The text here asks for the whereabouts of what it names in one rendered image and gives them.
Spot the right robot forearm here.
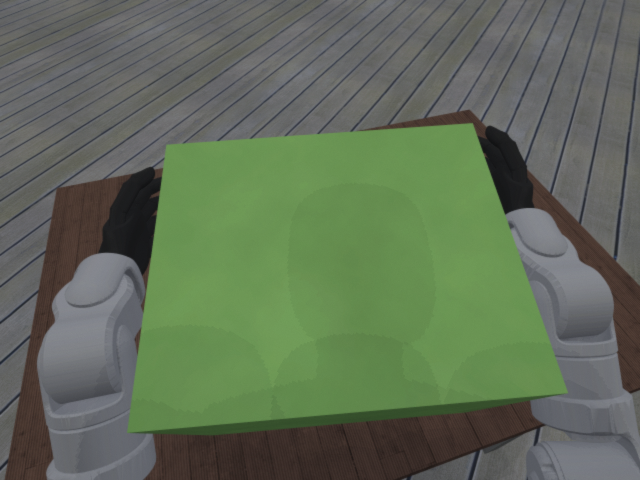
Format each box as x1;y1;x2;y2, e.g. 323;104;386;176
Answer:
505;208;640;469

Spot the carton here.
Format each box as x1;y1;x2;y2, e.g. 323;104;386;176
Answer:
127;123;568;435

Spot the table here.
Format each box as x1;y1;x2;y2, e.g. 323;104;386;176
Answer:
5;110;640;480

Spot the left robot forearm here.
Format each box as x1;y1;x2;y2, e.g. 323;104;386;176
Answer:
37;253;156;480

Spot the robot right hand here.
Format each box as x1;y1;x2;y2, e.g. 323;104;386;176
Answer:
477;126;535;215

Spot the robot right upper arm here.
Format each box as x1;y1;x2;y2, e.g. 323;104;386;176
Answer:
526;441;640;480

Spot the robot left hand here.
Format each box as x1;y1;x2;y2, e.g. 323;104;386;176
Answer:
98;167;162;275

